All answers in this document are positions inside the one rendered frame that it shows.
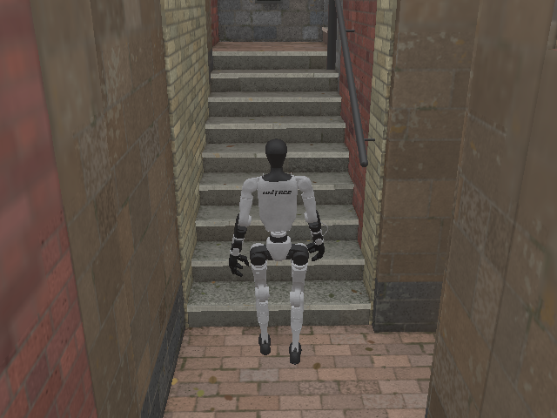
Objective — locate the left robot forearm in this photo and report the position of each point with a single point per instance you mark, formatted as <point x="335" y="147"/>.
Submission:
<point x="238" y="238"/>

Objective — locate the robot left shin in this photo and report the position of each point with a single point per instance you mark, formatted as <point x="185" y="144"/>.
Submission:
<point x="263" y="316"/>

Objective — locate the right robot forearm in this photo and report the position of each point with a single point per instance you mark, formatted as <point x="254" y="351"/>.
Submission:
<point x="316" y="231"/>

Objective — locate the left robot upper arm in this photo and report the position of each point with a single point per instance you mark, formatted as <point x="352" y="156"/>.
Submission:
<point x="245" y="204"/>

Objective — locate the left robot hand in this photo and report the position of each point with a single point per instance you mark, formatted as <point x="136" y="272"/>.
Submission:
<point x="233" y="264"/>

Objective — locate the robot right shin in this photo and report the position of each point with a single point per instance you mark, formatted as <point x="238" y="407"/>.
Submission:
<point x="296" y="322"/>

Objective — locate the right robot upper arm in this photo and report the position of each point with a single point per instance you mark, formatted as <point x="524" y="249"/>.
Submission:
<point x="304" y="184"/>

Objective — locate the right robot hand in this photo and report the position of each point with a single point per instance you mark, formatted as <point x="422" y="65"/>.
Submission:
<point x="313" y="248"/>

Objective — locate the robot shin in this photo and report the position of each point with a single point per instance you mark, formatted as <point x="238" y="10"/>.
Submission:
<point x="263" y="316"/>
<point x="296" y="322"/>

